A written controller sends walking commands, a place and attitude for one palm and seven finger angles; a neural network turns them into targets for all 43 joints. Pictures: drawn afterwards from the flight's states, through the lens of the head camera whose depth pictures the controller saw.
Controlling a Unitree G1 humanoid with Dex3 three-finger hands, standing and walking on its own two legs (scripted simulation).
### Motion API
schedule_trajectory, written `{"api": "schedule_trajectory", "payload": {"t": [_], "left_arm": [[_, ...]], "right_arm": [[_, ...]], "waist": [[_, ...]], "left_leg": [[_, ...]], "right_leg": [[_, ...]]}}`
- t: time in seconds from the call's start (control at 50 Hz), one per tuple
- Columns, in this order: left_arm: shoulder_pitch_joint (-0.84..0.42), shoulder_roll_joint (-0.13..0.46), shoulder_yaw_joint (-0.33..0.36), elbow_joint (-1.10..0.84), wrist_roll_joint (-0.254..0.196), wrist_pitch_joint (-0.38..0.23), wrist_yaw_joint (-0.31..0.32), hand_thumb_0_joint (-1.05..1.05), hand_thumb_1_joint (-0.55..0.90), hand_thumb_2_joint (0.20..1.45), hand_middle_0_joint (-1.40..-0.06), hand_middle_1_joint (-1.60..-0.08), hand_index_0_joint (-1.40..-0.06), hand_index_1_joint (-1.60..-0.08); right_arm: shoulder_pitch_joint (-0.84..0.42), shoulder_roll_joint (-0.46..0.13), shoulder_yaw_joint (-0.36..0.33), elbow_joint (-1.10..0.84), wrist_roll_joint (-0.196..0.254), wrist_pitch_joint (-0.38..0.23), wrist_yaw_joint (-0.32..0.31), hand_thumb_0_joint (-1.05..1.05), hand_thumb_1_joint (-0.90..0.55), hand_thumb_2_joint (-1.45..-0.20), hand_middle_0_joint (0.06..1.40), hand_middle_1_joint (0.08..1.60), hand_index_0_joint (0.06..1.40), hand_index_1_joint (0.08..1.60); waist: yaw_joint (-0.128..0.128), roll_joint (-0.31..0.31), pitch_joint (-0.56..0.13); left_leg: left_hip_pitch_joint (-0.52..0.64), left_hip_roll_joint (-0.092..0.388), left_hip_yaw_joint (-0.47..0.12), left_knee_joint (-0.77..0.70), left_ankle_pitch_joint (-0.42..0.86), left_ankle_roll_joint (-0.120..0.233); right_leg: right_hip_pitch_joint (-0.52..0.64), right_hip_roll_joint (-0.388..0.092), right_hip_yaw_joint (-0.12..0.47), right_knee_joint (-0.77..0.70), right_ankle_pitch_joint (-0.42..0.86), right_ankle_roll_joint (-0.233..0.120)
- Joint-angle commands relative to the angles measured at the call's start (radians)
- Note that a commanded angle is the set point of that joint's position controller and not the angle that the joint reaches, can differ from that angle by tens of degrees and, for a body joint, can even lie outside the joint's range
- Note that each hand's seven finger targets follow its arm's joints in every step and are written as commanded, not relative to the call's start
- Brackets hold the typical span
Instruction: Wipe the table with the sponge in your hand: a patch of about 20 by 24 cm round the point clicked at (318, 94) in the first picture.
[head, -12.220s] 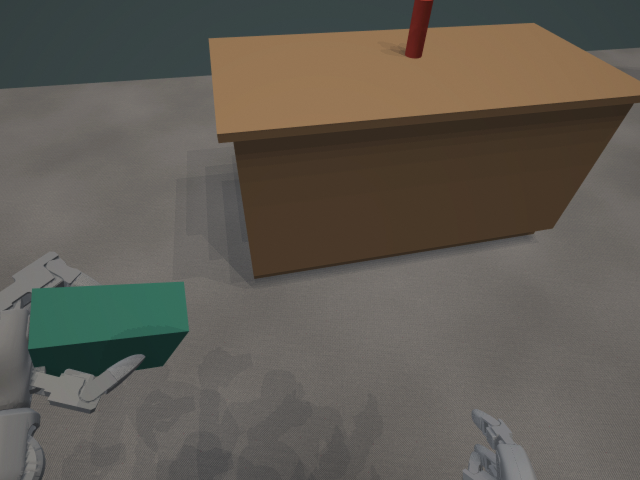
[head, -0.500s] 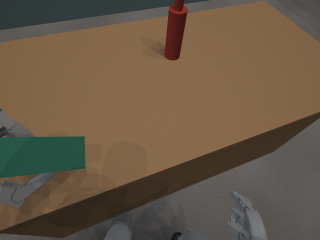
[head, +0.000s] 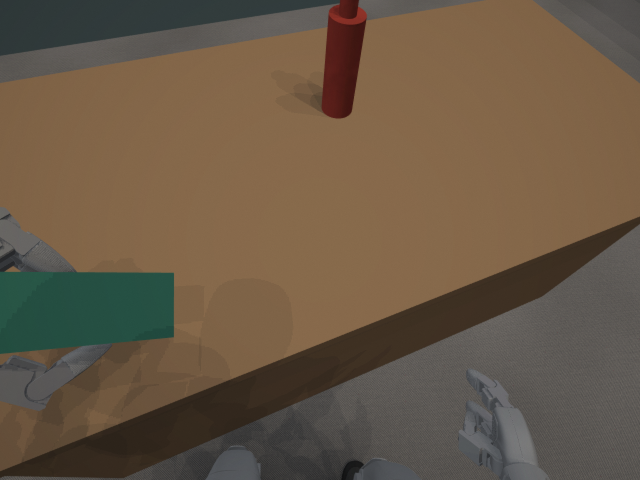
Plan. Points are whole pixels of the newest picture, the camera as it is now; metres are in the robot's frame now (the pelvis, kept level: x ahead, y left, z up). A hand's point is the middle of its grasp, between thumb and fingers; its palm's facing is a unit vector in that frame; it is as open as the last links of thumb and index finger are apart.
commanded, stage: shuffle to correct the standing spot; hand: left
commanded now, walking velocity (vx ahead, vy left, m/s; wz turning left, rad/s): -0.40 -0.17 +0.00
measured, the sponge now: (98, 311) +0.24 +0.20 +0.15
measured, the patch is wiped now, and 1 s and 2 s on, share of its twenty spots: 0.00 0.00 0.00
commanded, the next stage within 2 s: come to a stop and stand still in 1.58 s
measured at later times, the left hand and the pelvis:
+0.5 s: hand (30, 322) +0.22 +0.24 +0.18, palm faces +0.36 -0.83 -0.42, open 9.3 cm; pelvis +0.00 +0.00 +0.00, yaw +1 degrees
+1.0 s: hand (23, 326) +0.21 +0.24 +0.18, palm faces +0.31 -0.79 -0.53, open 9.3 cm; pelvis -0.01 +0.00 +0.00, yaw +1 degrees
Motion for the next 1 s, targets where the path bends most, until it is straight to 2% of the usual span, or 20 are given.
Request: {"api": "schedule_trajectory", "payload": {"t": [0.0,0.06,0.08,0.14,0.2,0.28,0.34,0.46,0.48,0.56,0.58,0.6,0.66,0.68,0.74,0.78,0.82,0.88,0.9,0.98], "left_arm": [[0.010,0.159,0.161,-0.239,-0.011,-0.096,0.032,0.000,0.100,1.300,-1.200,-1.600,-1.200,-1.600],[0.015,0.151,0.168,-0.221,-0.011,-0.103,0.036,0.000,0.100,1.300,-1.200,-1.600,-1.200,-1.600],[0.033,0.129,0.148,-0.200,-0.017,-0.099,0.032,0.000,0.100,1.300,-1.200,-1.600,-1.200,-1.600],[0.018,0.135,0.151,-0.207,-0.019,-0.081,0.038,0.000,0.100,1.300,-1.200,-1.600,-1.200,-1.600],[-0.012,0.124,0.123,-0.211,-0.022,-0.053,0.045,0.000,0.100,1.300,-1.200,-1.600,-1.200,-1.600],[-0.024,0.092,0.079,-0.178,-0.019,-0.029,0.046,0.000,0.100,1.300,-1.200,-1.600,-1.200,-1.600],[-0.071,0.099,0.069,-0.175,-0.015,-0.013,0.047,0.000,0.100,1.300,-1.200,-1.600,-1.200,-1.600],[-0.055,0.109,0.072,-0.157,-0.020,0.003,0.054,0.000,0.100,1.300,-1.200,-1.600,-1.200,-1.600],[-0.056,0.087,0.054,-0.152,-0.019,-0.001,0.048,0.000,0.100,1.300,-1.200,-1.600,-1.200,-1.600],[-0.035,0.116,0.088,-0.172,-0.021,-0.005,0.045,0.000,0.100,1.300,-1.200,-1.600,-1.200,-1.600],[-0.023,0.095,0.072,-0.173,-0.022,-0.014,0.038,0.000,0.100,1.300,-1.200,-1.600,-1.200,-1.600],[-0.038,0.129,0.101,-0.195,-0.015,-0.021,0.039,0.000,0.100,1.300,-1.200,-1.600,-1.200,-1.600],[0.010,0.128,0.115,-0.176,-0.019,-0.029,0.040,0.000,0.100,1.300,-1.200,-1.600,-1.200,-1.600],[0.019,0.110,0.101,-0.170,-0.020,-0.035,0.035,0.000,0.100,1.300,-1.200,-1.600,-1.200,-1.600],[0.008,0.144,0.138,-0.197,-0.012,-0.058,0.037,0.000,0.100,1.300,-1.200,-1.600,-1.200,-1.600],[0.036,0.126,0.125,-0.207,-0.016,-0.065,0.037,0.000,0.100,1.300,-1.200,-1.600,-1.200,-1.600],[0.018,0.154,0.158,-0.219,-0.011,-0.079,0.039,0.000,0.100,1.300,-1.200,-1.600,-1.200,-1.600],[0.027,0.130,0.143,-0.221,-0.014,-0.090,0.034,0.000,0.100,1.300,-1.200,-1.600,-1.200,-1.600],[0.001,0.152,0.159,-0.243,-0.009,-0.098,0.035,0.000,0.100,1.300,-1.200,-1.600,-1.200,-1.600],[0.027,0.118,0.128,-0.205,-0.023,-0.075,0.042,0.000,0.100,1.300,-1.200,-1.600,-1.200,-1.600]], "right_arm": [[-0.015,-0.117,-0.055,-0.130,-0.005,-0.065,-0.015,0.000,-0.900,-0.900,0.200,0.300,0.200,0.300],[-0.017,-0.111,-0.052,-0.116,-0.002,-0.077,-0.015,0.000,-0.900,-0.900,0.200,0.300,0.200,0.300],[0.002,-0.112,-0.049,-0.114,-0.006,-0.069,-0.014,0.000,-0.900,-0.900,0.200,0.300,0.200,0.300],[0.011,-0.122,-0.055,-0.132,0.001,-0.070,-0.011,0.000,-0.900,-0.900,0.200,0.300,0.200,0.300],[-0.004,-0.129,-0.042,-0.142,0.000,-0.055,-0.011,0.000,-0.900,-0.900,0.200,0.300,0.200,0.300],[0.005,-0.127,-0.029,-0.137,0.005,-0.046,-0.007,0.000,-0.900,-0.900,0.200,0.300,0.200,0.300],[0.008,-0.128,-0.035,-0.141,0.009,-0.048,-0.004,0.000,-0.900,-0.900,0.200,0.300,0.200,0.300],[-0.020,-0.123,-0.025,-0.138,0.017,-0.042,-0.008,0.000,-0.900,-0.900,0.200,0.300,0.200,0.300],[-0.007,-0.121,-0.020,-0.135,0.008,-0.035,-0.007,0.000,-0.900,-0.900,0.200,0.300,0.200,0.300],[-0.021,-0.117,-0.028,-0.146,0.013,-0.034,-0.007,0.000,-0.900,-0.900,0.200,0.300,0.200,0.300],[-0.005,-0.120,-0.028,-0.142,0.006,-0.030,-0.006,0.000,-0.900,-0.900,0.200,0.300,0.200,0.300],[-0.011,-0.122,-0.039,-0.151,0.004,-0.035,-0.008,0.000,-0.900,-0.900,0.200,0.300,0.200,0.300],[-0.014,-0.113,-0.040,-0.142,0.007,-0.034,-0.008,0.000,-0.900,-0.900,0.200,0.300,0.200,0.300],[-0.003,-0.113,-0.039,-0.142,0.002,-0.028,-0.008,0.000,-0.900,-0.900,0.200,0.300,0.200,0.300],[-0.009,-0.116,-0.051,-0.143,0.001,-0.038,-0.011,0.000,-0.900,-0.900,0.200,0.300,0.200,0.300],[-0.010,-0.115,-0.045,-0.138,-0.001,-0.035,-0.014,0.000,-0.900,-0.900,0.200,0.300,0.200,0.300],[-0.022,-0.114,-0.050,-0.137,-0.004,-0.049,-0.017,0.000,-0.900,-0.900,0.200,0.300,0.200,0.300],[-0.013,-0.114,-0.046,-0.127,-0.006,-0.055,-0.016,0.000,-0.900,-0.900,0.200,0.300,0.200,0.300],[-0.015,-0.120,-0.054,-0.130,-0.008,-0.067,-0.017,0.000,-0.900,-0.900,0.200,0.300,0.200,0.300],[0.011,-0.117,-0.045,-0.125,-0.003,-0.059,-0.012,0.000,-0.900,-0.900,0.200,0.300,0.200,0.300]], "waist": [[0.012,0.126,-0.299],[0.001,0.133,-0.292],[0.003,0.132,-0.298],[0.002,0.098,-0.265],[0.003,0.147,-0.220],[0.005,0.142,-0.217],[0.005,0.065,-0.193],[0.003,0.098,-0.194],[0.004,0.115,-0.188],[0.007,0.085,-0.203],[0.011,0.092,-0.230],[0.015,0.087,-0.227],[0.008,0.067,-0.278],[0.011,0.069,-0.292],[0.013,0.057,-0.302],[0.012,0.102,-0.324],[0.014,0.128,-0.302],[0.009,0.148,-0.312],[0.010,0.146,-0.292],[-0.002,0.088,-0.284]], "left_leg": [[0.086,0.077,-0.057,-0.063,0.159,0.125],[0.067,0.061,-0.057,-0.064,0.067,0.120],[0.055,0.062,-0.054,-0.078,-0.018,0.122],[0.024,0.033,-0.042,-0.073,-0.223,0.114],[0.008,0.049,-0.058,-0.136,-0.302,0.124],[0.020,0.053,-0.048,-0.144,-0.293,0.128],[0.033,0.019,-0.011,-0.076,-0.262,0.112],[0.099,0.029,-0.019,-0.129,-0.174,0.116],[0.074,0.034,-0.022,-0.141,-0.158,0.119],[0.099,0.039,-0.007,-0.107,0.008,0.107],[0.108,0.041,-0.001,-0.097,0.054,0.109],[0.112,0.048,0.000,-0.081,0.113,0.107],[0.153,0.039,0.006,-0.044,0.225,0.100],[0.145,0.044,0.004,-0.047,0.222,0.103],[0.134,0.045,-0.006,-0.023,0.225,0.101],[0.148,0.060,-0.022,-0.058,0.232,0.113],[0.093,0.090,-0.056,-0.076,0.233,0.124],[0.073,0.088,-0.059,-0.088,0.123,0.127],[0.043,0.091,-0.066,-0.082,0.091,0.128],[0.056,0.022,-0.012,-0.046,-0.180,0.108]], "right_leg": [[0.125,-0.120,0.076,-0.051,0.237,-0.055],[0.107,-0.125,0.096,-0.047,0.197,-0.070],[0.110,-0.116,0.076,-0.054,0.127,-0.055],[0.070,-0.126,0.105,-0.084,-0.007,-0.053],[0.050,-0.091,0.079,-0.092,-0.132,-0.020],[0.077,-0.073,0.064,-0.104,-0.119,-0.009],[0.049,-0.111,0.113,-0.151,-0.115,-0.036],[0.063,-0.097,0.096,-0.152,-0.038,-0.029],[0.076,-0.086,0.073,-0.145,-0.020,-0.022],[0.098,-0.109,0.088,-0.129,0.139,-0.038],[0.110,-0.104,0.075,-0.122,0.166,-0.035],[0.110,-0.112,0.078,-0.117,0.218,-0.037],[0.125,-0.136,0.093,-0.100,0.327,-0.058],[0.133,-0.131,0.075,-0.092,0.307,-0.051],[0.127,-0.147,0.089,-0.082,0.340,-0.065],[0.125,-0.127,0.062,-0.059,0.290,-0.053],[0.142,-0.111,0.052,-0.039,0.249,-0.043],[0.139,-0.100,0.047,-0.036,0.181,-0.046],[0.136,-0.105,0.053,-0.032,0.174,-0.050],[0.061,-0.139,0.101,-0.095,0.040,-0.059]]}}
